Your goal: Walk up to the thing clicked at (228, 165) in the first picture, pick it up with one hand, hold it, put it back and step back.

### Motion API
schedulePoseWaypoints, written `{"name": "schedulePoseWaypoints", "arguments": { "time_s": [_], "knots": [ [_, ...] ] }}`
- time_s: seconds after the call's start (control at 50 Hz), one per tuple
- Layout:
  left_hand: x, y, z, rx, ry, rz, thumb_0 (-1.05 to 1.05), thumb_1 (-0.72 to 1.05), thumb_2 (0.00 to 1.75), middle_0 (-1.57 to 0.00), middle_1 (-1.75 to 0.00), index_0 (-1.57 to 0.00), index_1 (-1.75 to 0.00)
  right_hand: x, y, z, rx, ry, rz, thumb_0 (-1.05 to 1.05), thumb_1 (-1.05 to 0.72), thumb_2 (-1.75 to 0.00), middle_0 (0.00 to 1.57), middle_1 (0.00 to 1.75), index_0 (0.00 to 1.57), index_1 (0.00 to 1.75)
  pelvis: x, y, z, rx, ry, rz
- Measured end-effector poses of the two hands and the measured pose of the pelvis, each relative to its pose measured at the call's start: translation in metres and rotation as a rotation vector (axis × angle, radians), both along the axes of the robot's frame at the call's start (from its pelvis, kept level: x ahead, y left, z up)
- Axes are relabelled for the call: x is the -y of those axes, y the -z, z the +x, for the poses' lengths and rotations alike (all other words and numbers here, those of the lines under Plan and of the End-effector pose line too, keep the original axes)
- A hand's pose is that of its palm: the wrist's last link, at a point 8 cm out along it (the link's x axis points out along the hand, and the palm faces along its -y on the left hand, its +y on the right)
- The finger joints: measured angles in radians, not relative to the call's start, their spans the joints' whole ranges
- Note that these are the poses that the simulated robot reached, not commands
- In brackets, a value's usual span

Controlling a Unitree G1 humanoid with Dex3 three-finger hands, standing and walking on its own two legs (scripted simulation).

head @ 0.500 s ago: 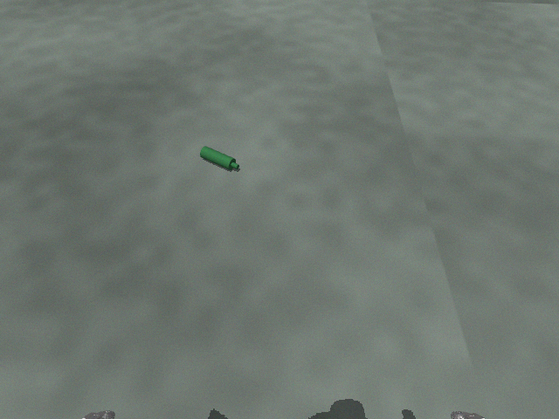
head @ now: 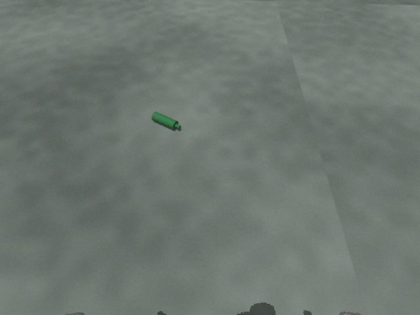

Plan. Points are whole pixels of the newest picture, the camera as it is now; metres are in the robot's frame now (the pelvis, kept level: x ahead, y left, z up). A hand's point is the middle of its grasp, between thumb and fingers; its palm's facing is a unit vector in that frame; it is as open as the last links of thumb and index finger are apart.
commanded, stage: stand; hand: left
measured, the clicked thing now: (167, 121) +1.34 +0.29 -0.75
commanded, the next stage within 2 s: walk up in 0.62 s
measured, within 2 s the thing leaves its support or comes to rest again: neither
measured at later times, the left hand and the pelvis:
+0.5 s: hand out of the picture +0.07 +0.25 -0.16, palm faces -0.03 -0.94 -0.34, open 7.3 cm; pelvis +0.00 +0.00 +0.00, yaw +0 degrees
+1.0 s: hand out of the picture +0.13 +0.40 -0.18, palm faces -0.15 -0.89 -0.43, open 7.4 cm; pelvis +0.08 +0.10 -0.03, yaw -8 degrees
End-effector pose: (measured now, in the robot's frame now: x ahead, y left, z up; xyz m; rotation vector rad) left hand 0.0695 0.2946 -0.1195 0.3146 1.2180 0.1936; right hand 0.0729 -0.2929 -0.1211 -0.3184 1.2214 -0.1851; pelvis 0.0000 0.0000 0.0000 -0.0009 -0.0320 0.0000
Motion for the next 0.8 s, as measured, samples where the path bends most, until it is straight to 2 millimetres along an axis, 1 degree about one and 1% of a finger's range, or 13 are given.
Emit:
{"name": "schedulePoseWaypoints", "arguments": {
  "time_s": [0.36,0.64,0.68,0.72,0.8],
  "knots": [
    [0.001,0.002,-0.005,-0.021,-0.002,-0.002,0.0,0.91,0.9,-0.2,-0.3,-0.21,-0.3,0.003,0.0,-0.007,-0.025,0.007,-0.003,0.0,-0.91,-0.9,0.2,0.3,0.2,0.3,0.001,0.0,0.001,-0.006,0.0,0.0],
    [0.0,0.0,0.003,-0.004,0.003,-0.004,0.0,0.9,0.9,-0.2,-0.3,-0.21,-0.3,0.003,-0.001,0.001,-0.008,0.005,-0.001,0.0,-0.91,-0.9,0.2,0.3,0.2,0.3,0.0,0.0,0.005,-0.007,0.007,0.001],
    [-0.005,-0.001,0.003,0.011,0.014,-0.003,0.0,0.9,0.9,-0.2,-0.3,-0.21,-0.3,0.007,-0.001,0.006,0.026,0.01,0.004,0.0,-0.91,-0.9,0.2,0.3,0.2,0.3,-0.002,0.003,0.007,-0.01,0.024,-0.002],
    [-0.014,-0.003,0.0,0.006,0.018,0.009,0.0,0.9,0.9,-0.2,-0.3,-0.21,-0.3,0.011,-0.002,0.012,0.052,0.013,-0.005,0.0,-0.9,-0.9,0.2,0.3,0.2,0.3,-0.009,0.006,0.011,-0.017,0.04,-0.011],
    [-0.042,-0.008,-0.006,-0.04,0.019,0.045,0.0,0.9,0.9,-0.2,-0.3,-0.21,-0.3,0.01,-0.008,0.028,0.089,0.022,-0.029,0.0,-0.91,-0.9,0.2,0.3,0.2,0.3,-0.028,0.006,0.023,-0.023,0.075,-0.026]
  ]
}}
